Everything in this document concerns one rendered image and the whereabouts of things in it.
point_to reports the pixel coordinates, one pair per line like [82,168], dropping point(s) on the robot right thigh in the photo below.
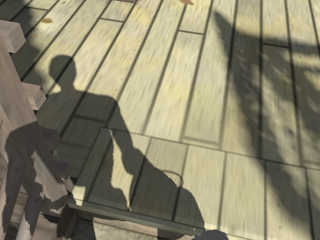
[211,235]

